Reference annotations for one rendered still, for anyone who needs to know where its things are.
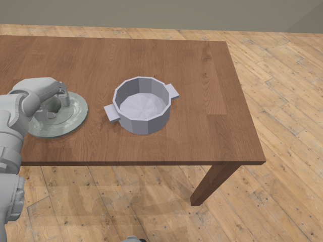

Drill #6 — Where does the pot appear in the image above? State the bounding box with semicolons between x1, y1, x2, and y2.
104;76;179;135

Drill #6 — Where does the left robot forearm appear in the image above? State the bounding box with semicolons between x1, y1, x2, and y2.
0;88;41;175

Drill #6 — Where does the robot left upper arm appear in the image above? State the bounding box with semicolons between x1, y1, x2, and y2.
0;173;25;242

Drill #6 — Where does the robot left hand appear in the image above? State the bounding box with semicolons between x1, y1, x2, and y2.
12;77;70;122

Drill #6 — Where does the lid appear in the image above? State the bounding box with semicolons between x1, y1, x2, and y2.
28;91;88;139

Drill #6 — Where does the table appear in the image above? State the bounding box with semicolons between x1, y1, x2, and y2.
0;35;266;206

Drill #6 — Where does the knob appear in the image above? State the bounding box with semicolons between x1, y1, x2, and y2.
43;96;62;112

